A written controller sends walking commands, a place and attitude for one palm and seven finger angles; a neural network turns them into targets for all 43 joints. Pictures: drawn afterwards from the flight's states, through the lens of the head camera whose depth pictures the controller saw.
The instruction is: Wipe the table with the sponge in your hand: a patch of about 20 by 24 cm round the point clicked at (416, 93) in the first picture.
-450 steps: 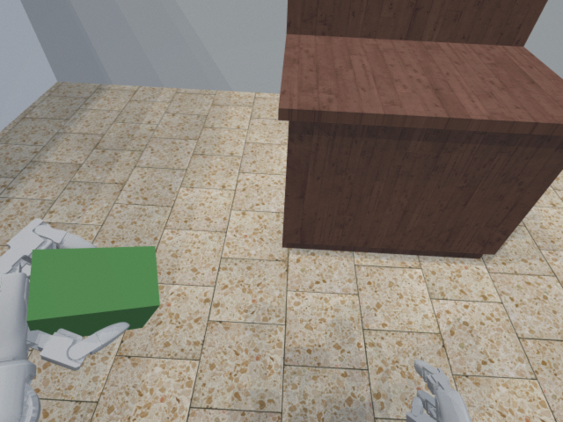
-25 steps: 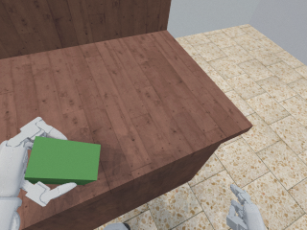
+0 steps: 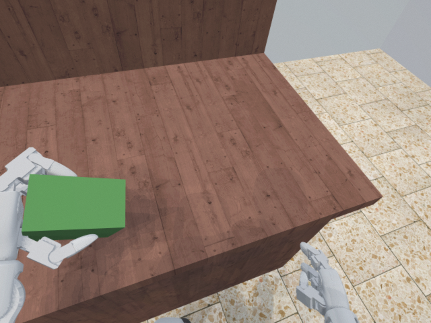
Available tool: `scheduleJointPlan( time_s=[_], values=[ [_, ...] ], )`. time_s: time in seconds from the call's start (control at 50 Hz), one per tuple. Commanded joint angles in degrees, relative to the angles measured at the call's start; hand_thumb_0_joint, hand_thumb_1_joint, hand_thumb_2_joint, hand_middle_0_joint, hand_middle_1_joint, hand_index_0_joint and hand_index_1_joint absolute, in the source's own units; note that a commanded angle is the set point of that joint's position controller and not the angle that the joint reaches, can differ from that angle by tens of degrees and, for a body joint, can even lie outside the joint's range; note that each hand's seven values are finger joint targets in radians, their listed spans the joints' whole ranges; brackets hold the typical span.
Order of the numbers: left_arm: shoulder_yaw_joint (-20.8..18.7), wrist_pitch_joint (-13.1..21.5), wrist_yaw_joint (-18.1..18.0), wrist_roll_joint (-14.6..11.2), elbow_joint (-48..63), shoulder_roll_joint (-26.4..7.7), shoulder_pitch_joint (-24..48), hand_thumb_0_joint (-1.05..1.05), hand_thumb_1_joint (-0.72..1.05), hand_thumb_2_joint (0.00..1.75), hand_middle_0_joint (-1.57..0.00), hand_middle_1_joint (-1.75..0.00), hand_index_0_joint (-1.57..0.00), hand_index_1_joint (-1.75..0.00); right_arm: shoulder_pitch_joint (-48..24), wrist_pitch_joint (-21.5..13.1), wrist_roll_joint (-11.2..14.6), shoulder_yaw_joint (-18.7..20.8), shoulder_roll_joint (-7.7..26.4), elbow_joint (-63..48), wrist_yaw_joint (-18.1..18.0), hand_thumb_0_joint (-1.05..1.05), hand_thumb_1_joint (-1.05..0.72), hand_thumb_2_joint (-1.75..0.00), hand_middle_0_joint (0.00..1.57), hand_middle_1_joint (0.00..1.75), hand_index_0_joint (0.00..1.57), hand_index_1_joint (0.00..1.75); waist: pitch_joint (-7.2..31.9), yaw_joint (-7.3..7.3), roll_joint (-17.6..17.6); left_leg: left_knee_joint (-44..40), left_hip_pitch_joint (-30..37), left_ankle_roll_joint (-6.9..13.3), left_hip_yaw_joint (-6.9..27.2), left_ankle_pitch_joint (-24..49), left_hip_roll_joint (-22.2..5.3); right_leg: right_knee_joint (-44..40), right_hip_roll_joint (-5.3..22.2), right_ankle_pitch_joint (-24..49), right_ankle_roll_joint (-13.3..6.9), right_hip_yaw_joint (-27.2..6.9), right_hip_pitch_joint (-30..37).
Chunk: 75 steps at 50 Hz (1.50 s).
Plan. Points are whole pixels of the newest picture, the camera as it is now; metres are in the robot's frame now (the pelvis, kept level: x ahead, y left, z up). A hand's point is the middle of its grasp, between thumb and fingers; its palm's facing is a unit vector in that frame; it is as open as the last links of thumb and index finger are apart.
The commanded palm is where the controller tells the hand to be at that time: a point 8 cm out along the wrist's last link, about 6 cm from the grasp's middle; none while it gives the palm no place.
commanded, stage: look again from close up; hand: left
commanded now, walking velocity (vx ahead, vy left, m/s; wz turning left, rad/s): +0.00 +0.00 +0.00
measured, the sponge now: (88, 210) +0.24 +0.22 +0.12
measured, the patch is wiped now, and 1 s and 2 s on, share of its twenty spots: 0.00 0.00 0.00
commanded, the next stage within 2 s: shuffle to correct the standing spot in 0.30 s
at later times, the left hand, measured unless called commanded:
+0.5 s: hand (92, 205) +0.23 +0.20 +0.15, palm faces +0.29 -0.85 -0.43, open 10.7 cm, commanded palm +0.17 +0.24 +0.18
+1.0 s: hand (101, 226) +0.20 +0.17 +0.16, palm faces +0.24 -0.83 -0.51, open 10.7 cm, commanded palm +0.14 +0.22 +0.18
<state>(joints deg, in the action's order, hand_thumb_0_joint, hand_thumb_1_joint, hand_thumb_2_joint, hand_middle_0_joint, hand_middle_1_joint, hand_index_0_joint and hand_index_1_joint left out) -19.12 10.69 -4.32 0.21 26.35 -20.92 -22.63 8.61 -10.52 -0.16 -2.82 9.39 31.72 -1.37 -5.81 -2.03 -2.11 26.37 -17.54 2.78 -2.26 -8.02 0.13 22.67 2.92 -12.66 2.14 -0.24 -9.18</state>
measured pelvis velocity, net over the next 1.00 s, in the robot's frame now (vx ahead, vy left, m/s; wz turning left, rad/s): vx -0.02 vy -0.05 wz -0.02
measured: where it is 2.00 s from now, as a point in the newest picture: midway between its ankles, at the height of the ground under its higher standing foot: outside the picture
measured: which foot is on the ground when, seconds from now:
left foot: down 0.00-1.00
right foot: down 0.00-1.00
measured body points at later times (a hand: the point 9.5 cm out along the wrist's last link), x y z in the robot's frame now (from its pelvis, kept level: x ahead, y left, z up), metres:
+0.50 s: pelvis +0.01 -0.03 +0.00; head +0.04 -0.02 +0.45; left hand +0.21 +0.24 +0.17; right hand +0.18 -0.27 -0.08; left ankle +0.07 +0.08 -0.74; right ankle +0.00 -0.17 -0.74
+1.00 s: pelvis -0.02 -0.05 -0.01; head +0.05 -0.03 +0.43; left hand +0.18 +0.22 +0.19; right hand +0.15 -0.29 -0.09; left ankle +0.07 +0.08 -0.74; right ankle +0.00 -0.17 -0.74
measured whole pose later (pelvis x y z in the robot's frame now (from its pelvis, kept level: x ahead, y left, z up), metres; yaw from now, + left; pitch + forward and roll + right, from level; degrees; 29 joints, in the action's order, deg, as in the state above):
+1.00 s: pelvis -0.02 -0.05 -0.01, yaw -1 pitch +1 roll -3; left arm -24.2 15.3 -2.7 -3.0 35.4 -25.3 -28.5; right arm 10.7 -9.3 -0.6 1.1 11.1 31.4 -3.1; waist -8.5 -0.9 0.1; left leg 33.1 -25.1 -1.9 0.3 -9.0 -5.6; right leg 30.8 -2.8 -14.2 -0.6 1.2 -17.5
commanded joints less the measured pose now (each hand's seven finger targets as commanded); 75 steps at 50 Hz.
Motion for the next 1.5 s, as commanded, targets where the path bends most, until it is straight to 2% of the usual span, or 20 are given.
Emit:
scheduleJointPlan(
  time_s=[0.0,0.08,0.2,0.28,0.3,0.38,0.56,0.7,0.78,0.88,1.0,1.06,1.1,1.16,1.22,1.28,1.3,1.34,1.42,1.48],
  values=[
    [-6.9,5.8,-1.8,-1.8,17.6,-9.3,3.0,0.0,0.1,1.3,-1.2,-1.6,-1.2,-1.6,-1.9,-2.4,0.4,3.5,7.9,-8.0,-0.8,0.0,-0.9,-0.9,0.2,0.3,0.2,0.3,12.6,0.57,10.4,-7.8,7.4,-1.3,6.8,-5.9,-6.3,-2.6,-0.5,2.8,-3.4,1.0,0.5],
    [-10.2,5.3,-2.2,-1.5,14.3,-11.8,1.2,0.0,0.1,1.3,-1.2,-1.6,-1.2,-1.6,-2.0,-2.3,0.8,4.1,8.8,-7.5,-0.9,0.0,-0.9,-0.9,0.2,0.3,0.2,0.3,12.4,0.82,8.5,-6.0,8.9,-2.1,5.2,-5.1,-5.4,-3.8,0.1,3.2,-3.7,-0.3,-1.2],
    [-5.6,4.4,-1.2,-2.3,7.5,-7.6,0.9,0.0,0.1,1.3,-1.2,-1.6,-1.2,-1.6,-1.4,-1.0,0.9,4.3,9.2,-7.2,-1.3,0.0,-0.9,-0.9,0.2,0.3,0.2,0.3,9.8,1.44,4.5,-5.2,8.3,-1.3,5.6,-5.7,-5.0,-6.0,0.4,2.1,-3.2,-0.4,-3.8],
    [-8.4,4.0,-1.7,-1.7,11.6,-11.7,3.7,0.0,0.1,1.3,-1.2,-1.6,-1.2,-1.6,-3.4,-0.9,1.3,4.4,9.5,-7.7,-1.5,0.0,-0.9,-0.9,0.2,0.3,0.2,0.3,10.3,1.11,2.0,-3.8,8.9,-1.5,4.6,-4.4,-4.4,-6.0,1.2,2.4,-3.6,-2.1,-4.2],
    [-5.5,4.3,-1.2,-2.4,10.3,-8.6,2.1,0.0,0.1,1.3,-1.2,-1.6,-1.2,-1.6,-2.2,-0.7,0.9,4.3,9.3,-7.3,-1.6,0.0,-0.9,-0.9,0.2,0.3,0.2,0.3,10.3,1.42,2.1,-3.4,8.4,-1.0,4.9,-4.2,-4.3,-6.4,1.2,2.5,-3.6,-1.4,-3.8],
    [-9.9,4.3,-2.2,-2.0,15.8,-13.5,2.3,0.0,0.1,1.3,-1.2,-1.6,-1.2,-1.6,-3.2,-1.1,1.2,4.5,9.5,-7.6,-1.7,0.0,-0.9,-0.9,0.2,0.3,0.2,0.3,12.0,0.71,4.8,-3.0,9.4,-1.3,4.3,-1.0,-4.4,-4.1,1.4,6.1,-3.7,-2.4,-2.3],
    [-10.4,5.5,-1.4,-3.7,14.1,-11.7,-1.6,0.0,0.1,1.3,-1.2,-1.6,-1.2,-1.6,-0.3,-1.1,1.1,5.1,8.6,-8.7,-1.7,0.0,-0.9,-0.9,0.2,0.3,0.2,0.3,11.6,0.46,7.5,-3.2,10.3,-1.4,5.1,9.7,-8.8,-1.5,-0.6,9.3,-2.7,0.1,-3.1],
    [-8.9,6.6,0.1,-3.8,14.9,-9.9,-2.9,0.0,0.1,1.3,-1.2,-1.6,-1.2,-1.6,-0.1,-0.7,0.2,5.4,8.7,-9.3,-1.0,0.0,-0.9,-0.9,0.2,0.3,0.2,0.3,11.5,0.62,4.7,-0.7,7.4,-1.6,3.6,4.4,-8.8,-1.7,-0.6,9.9,-3.5,0.1,-5.5],
    [-13.0,8.6,-0.1,-3.1,20.3,-14.6,-1.4,0.0,0.1,1.3,-1.2,-1.6,-1.2,-1.6,0.4,-1.9,0.2,6.2,8.5,-8.8,-1.4,0.0,-0.9,-0.9,0.2,0.3,0.2,0.3,13.4,1.36,3.2,4.7,10.0,-2.4,1.7,3.8,-6.9,-1.1,2.0,13.4,-5.7,-2.5,-9.6],
    [-14.5,8.7,-0.7,-4.2,20.5,-14.6,-4.5,0.0,0.1,1.3,-1.2,-1.6,-1.2,-1.6,0.1,-2.3,0.1,6.6,8.3,-8.3,-2.1,0.0,-0.9,-0.9,0.2,0.3,0.2,0.3,14.2,1.72,5.9,4.7,9.5,-2.2,3.9,-5.4,-6.9,0.2,2.4,5.0,-6.6,-3.9,-12.3],
    [-13.0,6.1,-0.7,-4.9,18.2,-12.3,-5.3,0.0,0.1,1.3,-1.2,-1.6,-1.2,-1.6,-0.4,-1.2,0.2,6.2,9.1,-8.8,-2.1,0.0,-0.9,-0.9,0.2,0.3,0.2,0.3,10.9,1.38,11.5,-6.4,-2.5,-0.1,10.7,-23.3,-12.4,5.0,-3.4,-9.8,-3.1,0.8,-6.4],
    [-14.0,5.1,-0.4,-4.6,18.5,-13.6,-4.4,0.0,0.1,1.3,-1.2,-1.6,-1.2,-1.6,0.5,-1.2,0.3,7.2,9.4,-9.4,-1.5,0.0,-0.9,-0.9,0.2,0.3,0.2,0.3,10.0,0.85,10.8,-3.0,-4.7,-1.0,8.1,-23.0,-10.9,2.5,-2.6,-10.7,-4.4,0.3,-4.9],
    [-11.3,4.4,-0.5,-4.8,17.7,-11.8,-3.5,0.0,0.1,1.3,-1.2,-1.6,-1.2,-1.6,0.8,-1.2,0.5,6.5,9.0,-8.6,-1.3,0.0,-0.9,-0.9,0.2,0.3,0.2,0.3,9.2,1.42,4.8,3.1,-0.6,-1.9,4.6,-21.9,-7.1,-2.7,-0.6,-12.0,-6.0,-2.3,-10.1],
    [-10.4,3.1,-1.0,-5.1,20.0,-12.3,-2.7,0.0,0.1,1.3,-1.2,-1.6,-1.2,-1.6,2.4,-1.9,0.8,7.1,8.8,-7.6,-1.3,0.0,-0.9,-0.9,0.2,0.3,0.2,0.3,9.5,1.9,-3.8,21.9,4.9,-3.4,0.2,-13.5,-2.0,-5.9,8.7,-8.4,-12.8,-10.7,-17.9],
    [-11.1,2.9,-1.9,-5.3,21.9,-13.1,-0.8,0.0,0.1,1.3,-1.2,-1.6,-1.2,-1.6,0.6,-2.5,0.5,6.3,8.9,-7.2,-1.4,0.0,-0.9,-0.9,0.2,0.3,0.2,0.3,11.3,2.19,1.7,6.3,6.0,-1.9,4.5,-1.7,-6.1,4.5,3.6,7.2,-8.7,-4.3,-11.0],
    [-11.7,3.3,-2.1,-4.1,21.3,-14.1,-0.4,0.0,0.1,1.3,-1.2,-1.6,-1.2,-1.6,-0.7,-2.2,0.8,6.3,9.3,-7.4,-1.5,0.0,-0.9,-0.9,0.2,0.3,0.2,0.3,13.1,1.19,11.9,-2.9,15.7,1.5,17.0,26.1,-16.8,15.5,-3.2,-0.7,-2.5,0.6,-13.6],
    [-10.8,3.6,-1.5,-4.3,21.9,-13.2,-0.8,0.0,0.1,1.3,-1.2,-1.6,-1.2,-1.6,0.1,-1.6,-0.6,6.1,8.5,-7.1,-1.1,0.0,-0.9,-0.9,0.2,0.3,0.2,0.3,13.4,1.58,17.9,-4.4,15.1,2.7,19.2,25.9,-18.3,18.5,-3.0,-9.6,-2.0,0.6,-14.8],
    [-11.9,3.2,-1.3,-3.5,22.2,-14.1,0.0,0.0,0.1,1.3,-1.2,-1.6,-1.2,-1.6,0.1,-1.1,-1.1,6.6,8.6,-7.3,-0.4,0.0,-0.9,-0.9,0.2,0.3,0.2,0.3,10.8,0.79,19.8,-4.9,9.7,2.6,16.4,21.4,-18.9,17.0,-1.8,-12.1,-2.3,0.2,-11.5],
    [-11.9,3.1,-1.2,-4.0,23.0,-13.3,-2.4,0.0,0.1,1.3,-1.2,-1.6,-1.2,-1.6,2.1,-0.8,0.6,7.4,9.4,-9.3,0.9,0.0,-0.9,-0.9,0.2,0.3,0.2,0.3,11.9,1.19,15.1,3.3,4.2,0.1,10.6,10.2,-14.4,-0.7,-1.4,3.4,-4.2,2.7,0.4],
    [-12.1,2.4,-1.5,-4.6,18.7,-13.3,-5.4,0.0,0.1,1.3,-1.2,-1.6,-1.2,-1.6,1.6,-0.5,2.2,6.6,8.1,-8.9,1.1,0.0,-0.9,-0.9,0.2,0.3,0.2,0.3,10.4,2.24,-1.5,14.1,-1.1,-3.0,1.8,-16.1,-4.7,-3.1,5.6,6.6,-8.7,-3.0,-2.1]
  ],
)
